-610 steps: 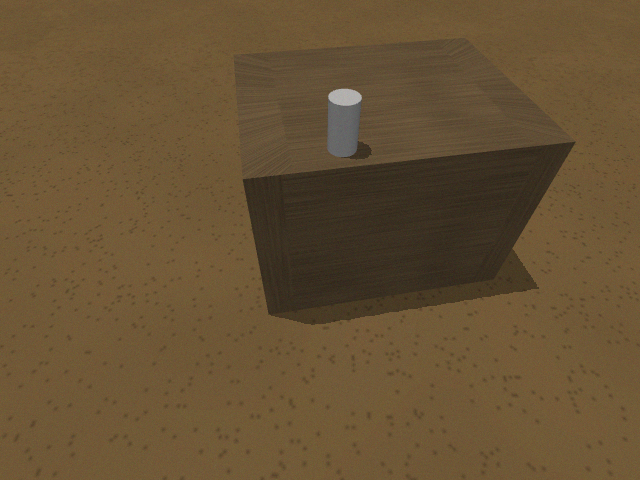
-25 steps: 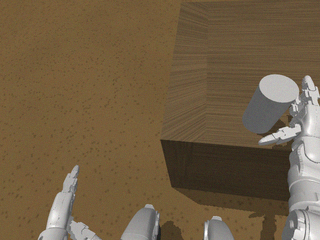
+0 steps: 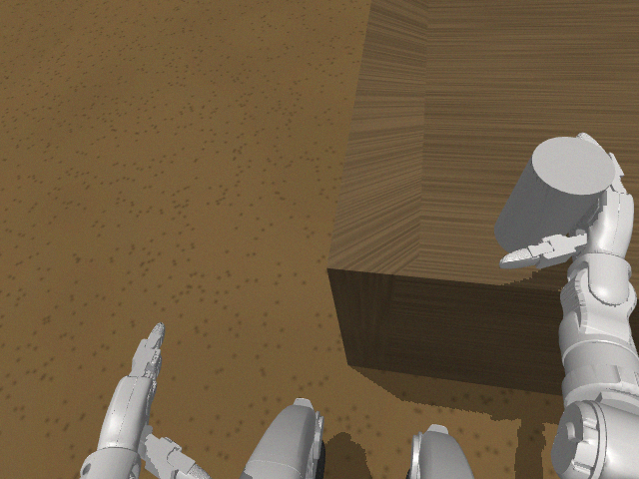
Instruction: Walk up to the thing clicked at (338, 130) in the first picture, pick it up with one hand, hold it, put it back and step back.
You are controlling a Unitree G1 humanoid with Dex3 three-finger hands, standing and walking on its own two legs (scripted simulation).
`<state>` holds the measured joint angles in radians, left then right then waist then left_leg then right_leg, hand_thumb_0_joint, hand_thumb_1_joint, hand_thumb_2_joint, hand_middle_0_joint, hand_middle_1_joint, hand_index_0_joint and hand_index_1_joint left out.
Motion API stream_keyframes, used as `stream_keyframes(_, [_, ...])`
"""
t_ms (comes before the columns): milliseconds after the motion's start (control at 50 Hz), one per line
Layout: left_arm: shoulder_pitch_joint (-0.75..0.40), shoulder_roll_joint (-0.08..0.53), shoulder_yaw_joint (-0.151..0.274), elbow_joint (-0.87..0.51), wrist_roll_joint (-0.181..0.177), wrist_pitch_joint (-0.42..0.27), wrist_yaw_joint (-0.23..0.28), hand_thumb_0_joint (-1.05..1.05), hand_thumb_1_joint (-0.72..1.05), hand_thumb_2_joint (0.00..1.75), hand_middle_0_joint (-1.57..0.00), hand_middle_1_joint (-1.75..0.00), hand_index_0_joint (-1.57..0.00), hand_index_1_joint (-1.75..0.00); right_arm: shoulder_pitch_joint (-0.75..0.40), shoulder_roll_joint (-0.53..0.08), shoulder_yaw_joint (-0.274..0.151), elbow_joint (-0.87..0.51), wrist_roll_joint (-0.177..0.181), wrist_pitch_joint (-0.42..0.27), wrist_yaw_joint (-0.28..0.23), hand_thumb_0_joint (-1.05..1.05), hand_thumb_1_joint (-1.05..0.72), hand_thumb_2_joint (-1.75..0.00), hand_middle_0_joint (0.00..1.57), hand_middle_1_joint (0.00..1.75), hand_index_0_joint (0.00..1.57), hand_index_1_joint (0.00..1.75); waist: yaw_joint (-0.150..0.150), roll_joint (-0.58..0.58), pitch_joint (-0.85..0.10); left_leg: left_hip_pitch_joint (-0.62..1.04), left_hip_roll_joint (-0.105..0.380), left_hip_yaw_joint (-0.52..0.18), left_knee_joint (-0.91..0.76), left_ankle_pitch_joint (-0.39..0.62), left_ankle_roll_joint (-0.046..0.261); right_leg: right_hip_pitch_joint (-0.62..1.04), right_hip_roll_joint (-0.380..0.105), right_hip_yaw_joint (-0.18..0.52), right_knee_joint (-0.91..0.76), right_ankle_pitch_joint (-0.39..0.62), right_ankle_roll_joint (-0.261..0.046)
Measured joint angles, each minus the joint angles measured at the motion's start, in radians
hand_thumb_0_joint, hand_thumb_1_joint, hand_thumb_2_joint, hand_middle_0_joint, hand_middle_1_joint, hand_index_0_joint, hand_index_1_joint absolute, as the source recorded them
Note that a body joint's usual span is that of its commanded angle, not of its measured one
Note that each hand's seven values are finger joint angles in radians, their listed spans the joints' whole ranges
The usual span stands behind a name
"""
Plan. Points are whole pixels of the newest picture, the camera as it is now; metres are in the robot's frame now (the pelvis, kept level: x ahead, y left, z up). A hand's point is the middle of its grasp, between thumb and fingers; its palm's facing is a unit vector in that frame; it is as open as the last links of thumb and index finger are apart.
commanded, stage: close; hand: right
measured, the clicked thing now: (545, 203) +0.46 -0.19 +0.04
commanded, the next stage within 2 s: settle in 0.44 s
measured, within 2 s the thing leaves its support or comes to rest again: leaves its support in 0.92 s
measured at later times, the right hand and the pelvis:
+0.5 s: hand (551, 210) +0.45 -0.20 +0.04, palm faces +0.17 +0.98 -0.01, open 11.1 cm; pelvis +0.01 +0.00 +0.01, yaw +0 degrees
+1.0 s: hand (548, 209) +0.44 -0.19 +0.06, palm faces +0.16 +0.99 -0.03, open 11.0 cm; pelvis +0.01 -0.01 +0.02, yaw +0 degrees
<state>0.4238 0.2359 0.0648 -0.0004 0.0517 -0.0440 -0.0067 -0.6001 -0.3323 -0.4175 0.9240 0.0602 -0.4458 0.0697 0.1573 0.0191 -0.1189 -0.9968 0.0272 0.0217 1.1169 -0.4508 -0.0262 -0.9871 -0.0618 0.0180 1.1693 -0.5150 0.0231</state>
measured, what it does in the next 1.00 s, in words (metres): stands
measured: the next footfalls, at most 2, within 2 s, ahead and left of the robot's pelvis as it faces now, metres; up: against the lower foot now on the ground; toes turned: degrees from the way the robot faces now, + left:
none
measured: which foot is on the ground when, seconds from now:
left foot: down 0.00-1.00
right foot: down 0.00-1.00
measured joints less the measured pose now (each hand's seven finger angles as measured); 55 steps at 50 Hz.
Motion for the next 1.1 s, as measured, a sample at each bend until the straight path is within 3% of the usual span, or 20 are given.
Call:
stream_keyframes(180, [0.021,0.008,0.013,0.008,-0.003,0.007,-0.005,-0.01,-0.54,0.05,-0.06,-0.05,-0.05,-0.05,-0.003,-0.001,0.009,-0.014,0.003,0.021,-0.009,-0.01,0.53,-0.15,0.64,0.39,0.64,0.39,-0.004,-0.005,-0.005,0.007,-0.002,-0.005,-0.012,0.004,-0.003,0.008,-0.002,-0.005,-0.009,0.000,-0.002])
stream_keyframes(320, [0.004,0.007,0.018,0.038,-0.009,0.017,0.000,-0.01,-0.54,0.05,-0.06,-0.05,-0.05,-0.05,0.046,0.021,0.015,-0.042,0.014,0.013,-0.027,-0.01,0.40,-0.31,0.83,0.58,0.87,0.59,-0.014,-0.008,-0.014,0.032,-0.002,-0.007,-0.028,0.002,-0.005,0.034,-0.001,-0.008,-0.026,-0.002,-0.004])
stream_keyframes(460, [-0.002,-0.008,0.001,0.018,-0.007,0.011,-0.003,-0.01,-0.53,0.04,-0.05,-0.04,-0.05,-0.04,0.056,0.022,0.029,-0.061,0.012,0.020,-0.013,0.00,0.43,-0.62,0.77,0.73,0.80,0.74,-0.015,-0.002,-0.016,0.037,0.002,-0.005,-0.026,-0.004,-0.005,0.038,0.003,-0.007,-0.027,-0.005,-0.003])
stream_keyframes(620, [0.001,0.001,0.018,0.037,-0.007,0.013,-0.007,-0.01,-0.53,0.04,-0.06,-0.04,-0.05,-0.04,0.047,0.025,0.037,-0.052,0.008,0.029,-0.008,0.00,0.46,-1.02,0.69,0.89,0.72,0.91,-0.021,-0.007,-0.010,0.043,0.006,-0.007,-0.033,-0.001,-0.008,0.044,0.007,-0.009,-0.034,-0.002,-0.006])
stream_keyframes(900, [-0.013,-0.007,-0.008,0.071,-0.015,0.015,0.009,-0.01,-0.53,0.05,-0.06,-0.05,-0.06,-0.05,0.090,0.046,0.071,-0.104,-0.006,0.092,-0.041,0.00,0.54,-1.12,0.66,0.98,0.69,1.01,-0.025,-0.005,0.010,0.112,0.002,-0.014,-0.080,0.016,-0.009,0.117,0.004,-0.018,-0.082,0.013,-0.007])
stream_keyframes(1100, [-0.050,0.019,0.027,0.142,-0.023,0.002,0.035,-0.01,-0.53,0.05,-0.06,-0.05,-0.06,-0.05,0.086,0.048,0.092,-0.115,0.009,0.102,-0.063,0.00,0.54,-1.13,0.66,0.99,0.69,1.01,-0.034,-0.003,0.036,0.194,0.001,-0.021,-0.151,0.045,-0.012,0.202,0.004,-0.029,-0.152,0.039,-0.011])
